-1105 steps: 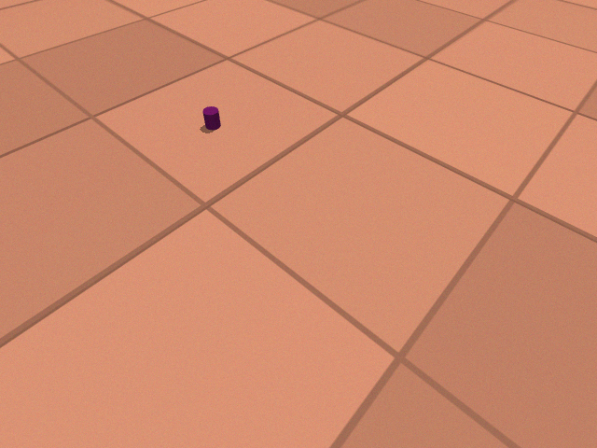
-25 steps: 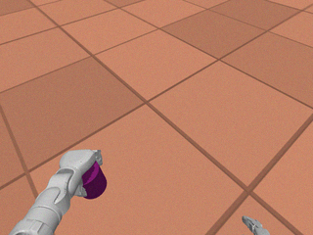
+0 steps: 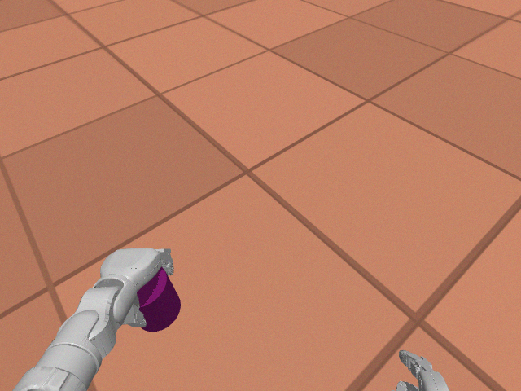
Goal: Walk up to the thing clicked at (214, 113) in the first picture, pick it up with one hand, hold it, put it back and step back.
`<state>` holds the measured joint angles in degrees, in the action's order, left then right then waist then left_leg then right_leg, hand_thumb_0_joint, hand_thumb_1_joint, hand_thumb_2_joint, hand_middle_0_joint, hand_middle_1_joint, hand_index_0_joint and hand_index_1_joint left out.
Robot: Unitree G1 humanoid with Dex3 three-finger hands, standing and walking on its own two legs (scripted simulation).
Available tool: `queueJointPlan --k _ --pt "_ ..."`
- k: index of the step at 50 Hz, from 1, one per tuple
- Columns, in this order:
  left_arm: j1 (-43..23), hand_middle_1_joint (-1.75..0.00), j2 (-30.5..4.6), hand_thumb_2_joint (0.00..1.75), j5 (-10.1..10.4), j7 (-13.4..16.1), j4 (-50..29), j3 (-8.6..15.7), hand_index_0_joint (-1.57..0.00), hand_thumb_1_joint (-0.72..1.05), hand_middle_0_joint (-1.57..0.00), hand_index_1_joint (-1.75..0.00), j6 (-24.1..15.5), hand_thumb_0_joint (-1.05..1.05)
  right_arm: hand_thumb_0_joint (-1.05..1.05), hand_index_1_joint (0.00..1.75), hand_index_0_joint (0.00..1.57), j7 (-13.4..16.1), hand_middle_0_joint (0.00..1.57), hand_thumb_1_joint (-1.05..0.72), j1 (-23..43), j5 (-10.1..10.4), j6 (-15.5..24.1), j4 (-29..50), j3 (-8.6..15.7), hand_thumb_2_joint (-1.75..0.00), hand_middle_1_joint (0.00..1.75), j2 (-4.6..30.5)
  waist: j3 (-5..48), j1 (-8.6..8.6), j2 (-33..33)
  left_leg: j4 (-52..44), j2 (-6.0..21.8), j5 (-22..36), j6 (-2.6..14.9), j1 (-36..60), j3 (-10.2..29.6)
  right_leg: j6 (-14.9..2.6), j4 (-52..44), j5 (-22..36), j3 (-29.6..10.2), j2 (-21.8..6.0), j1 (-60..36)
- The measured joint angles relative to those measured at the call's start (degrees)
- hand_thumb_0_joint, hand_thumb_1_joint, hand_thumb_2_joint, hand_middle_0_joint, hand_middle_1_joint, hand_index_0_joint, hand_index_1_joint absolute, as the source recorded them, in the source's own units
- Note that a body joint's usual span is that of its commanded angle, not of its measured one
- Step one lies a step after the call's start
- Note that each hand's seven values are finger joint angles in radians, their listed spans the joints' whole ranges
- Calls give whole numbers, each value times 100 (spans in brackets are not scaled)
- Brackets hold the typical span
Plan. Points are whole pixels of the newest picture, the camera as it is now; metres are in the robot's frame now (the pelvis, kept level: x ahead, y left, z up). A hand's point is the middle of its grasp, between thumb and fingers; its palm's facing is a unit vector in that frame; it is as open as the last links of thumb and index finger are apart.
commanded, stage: hold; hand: left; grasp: from above
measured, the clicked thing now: (153, 288) +0.31 +0.21 -0.09
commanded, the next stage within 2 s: crouch in 0.28 s
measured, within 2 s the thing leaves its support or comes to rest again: neither
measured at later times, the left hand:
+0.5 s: hand (140, 289) +0.29 +0.22 -0.05, palm faces -0.46 -0.05 -0.89, open 11.1 cm
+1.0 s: hand (170, 303) +0.35 +0.22 -0.23, palm faces -0.41 +0.05 -0.91, open 11.0 cm
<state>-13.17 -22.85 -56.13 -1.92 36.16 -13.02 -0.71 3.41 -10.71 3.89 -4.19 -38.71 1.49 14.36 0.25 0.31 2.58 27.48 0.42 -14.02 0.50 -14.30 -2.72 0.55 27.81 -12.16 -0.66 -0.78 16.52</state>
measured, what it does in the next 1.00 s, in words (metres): lowers itself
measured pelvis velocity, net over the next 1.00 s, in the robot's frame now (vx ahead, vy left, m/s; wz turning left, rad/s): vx -0.03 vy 0.00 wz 0.02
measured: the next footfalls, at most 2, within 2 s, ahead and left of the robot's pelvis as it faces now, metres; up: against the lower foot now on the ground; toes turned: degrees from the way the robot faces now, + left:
none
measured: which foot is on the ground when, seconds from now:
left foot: down 0.00-1.00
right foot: down 0.00-1.00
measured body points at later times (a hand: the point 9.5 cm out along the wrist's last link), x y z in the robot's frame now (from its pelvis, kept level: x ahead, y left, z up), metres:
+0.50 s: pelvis +0.01 +0.00 +0.00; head +0.02 -0.02 +0.45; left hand +0.31 +0.22 +0.01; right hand +0.15 -0.25 -0.11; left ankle +0.00 +0.11 -0.74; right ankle +0.03 -0.13 -0.74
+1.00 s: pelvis -0.03 +0.00 -0.12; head +0.09 +0.02 +0.32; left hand +0.36 +0.22 -0.18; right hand +0.04 -0.29 -0.23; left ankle +0.00 +0.11 -0.74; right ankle +0.03 -0.13 -0.74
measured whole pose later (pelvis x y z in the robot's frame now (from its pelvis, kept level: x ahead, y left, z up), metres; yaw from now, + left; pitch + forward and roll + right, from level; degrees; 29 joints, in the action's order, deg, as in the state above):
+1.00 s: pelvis -0.03 +0.00 -0.12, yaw +1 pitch +23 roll -1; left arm -36.0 -22.2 -67.5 21.2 68.6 -8.7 -2.6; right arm 1.1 -13.5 -0.5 -1.5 -41.7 4.3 15.8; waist 9.1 -6.6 0.2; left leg 72.4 1.4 -29.4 0.6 -66.3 -0.1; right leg 0.6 69.8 -26.3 1.3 -0.5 66.7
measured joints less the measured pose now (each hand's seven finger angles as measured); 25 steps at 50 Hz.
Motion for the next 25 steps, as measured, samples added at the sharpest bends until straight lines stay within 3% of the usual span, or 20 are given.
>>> queueJointPlan --k 25 --pt "-40 -76 35 76 -87 126 125 -29 -54 -20 -60 -80 71 0 1 30 20 -27 20 -91 -32 -2 -47 -44 50 -90 30 -11 18 -25 -25 -50 -6 -18 9 46 -2 11 -70 -6 -5 -3 -54"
